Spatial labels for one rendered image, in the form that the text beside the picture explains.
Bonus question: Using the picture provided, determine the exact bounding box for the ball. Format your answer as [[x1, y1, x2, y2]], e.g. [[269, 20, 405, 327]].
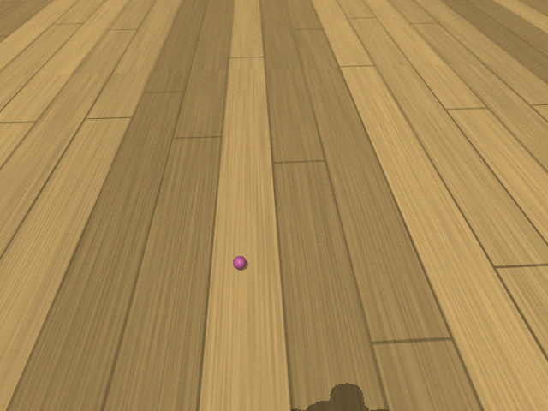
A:
[[233, 256, 246, 269]]

